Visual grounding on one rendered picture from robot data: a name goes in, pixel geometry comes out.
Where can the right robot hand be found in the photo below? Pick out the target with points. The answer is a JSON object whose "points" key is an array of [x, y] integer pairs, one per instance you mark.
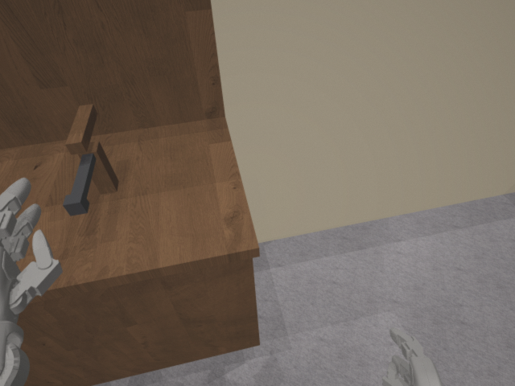
{"points": [[420, 371]]}

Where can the left robot hand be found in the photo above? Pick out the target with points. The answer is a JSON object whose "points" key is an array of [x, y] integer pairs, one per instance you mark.
{"points": [[38, 276]]}

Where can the tap lever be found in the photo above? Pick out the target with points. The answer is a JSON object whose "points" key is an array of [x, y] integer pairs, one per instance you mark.
{"points": [[76, 203]]}

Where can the left robot forearm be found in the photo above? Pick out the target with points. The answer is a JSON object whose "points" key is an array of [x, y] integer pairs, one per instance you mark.
{"points": [[14, 363]]}

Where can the counter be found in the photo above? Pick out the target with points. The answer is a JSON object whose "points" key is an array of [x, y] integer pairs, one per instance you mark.
{"points": [[159, 272]]}

